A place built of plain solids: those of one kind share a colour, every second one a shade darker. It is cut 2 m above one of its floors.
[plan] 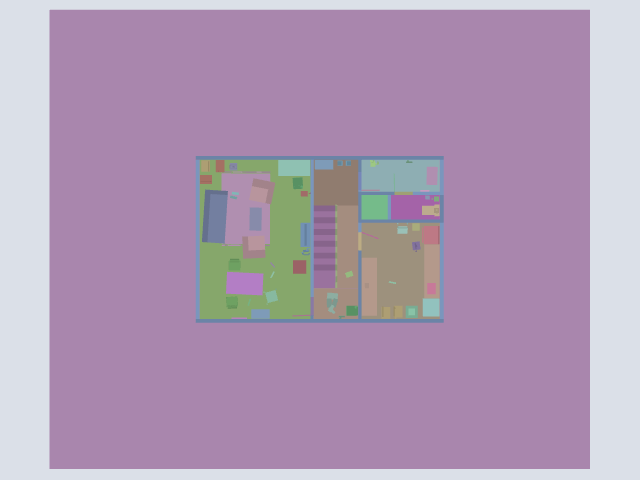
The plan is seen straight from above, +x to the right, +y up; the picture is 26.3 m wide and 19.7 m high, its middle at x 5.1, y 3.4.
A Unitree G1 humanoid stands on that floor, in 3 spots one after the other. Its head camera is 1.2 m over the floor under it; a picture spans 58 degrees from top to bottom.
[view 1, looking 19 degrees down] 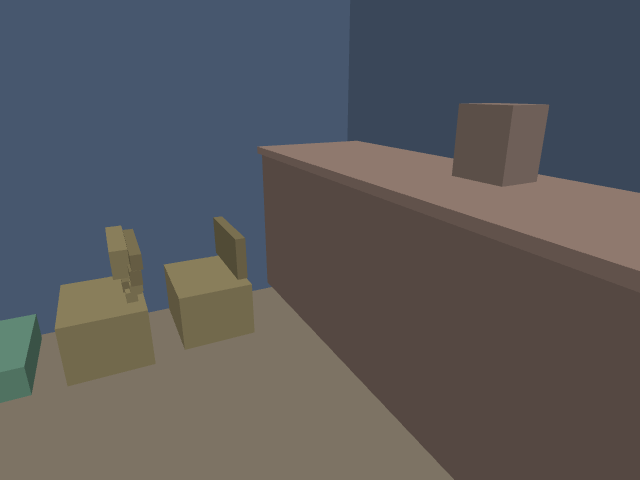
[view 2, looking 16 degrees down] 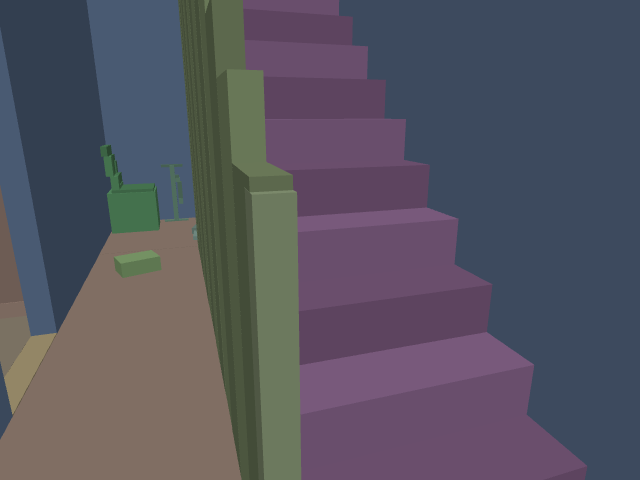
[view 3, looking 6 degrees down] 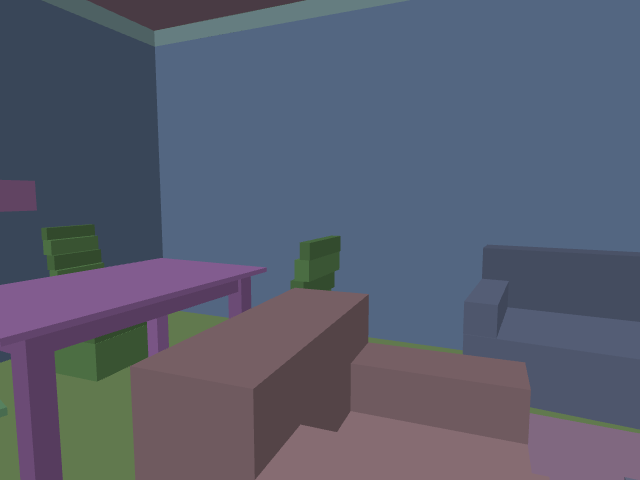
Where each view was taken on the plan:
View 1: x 8.22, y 2.58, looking -117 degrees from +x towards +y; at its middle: counter_run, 1.88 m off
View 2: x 5.92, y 5.58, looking -108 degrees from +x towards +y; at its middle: stair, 1.62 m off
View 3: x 3.58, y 3.48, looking -156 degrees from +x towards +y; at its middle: chair_ladder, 2.12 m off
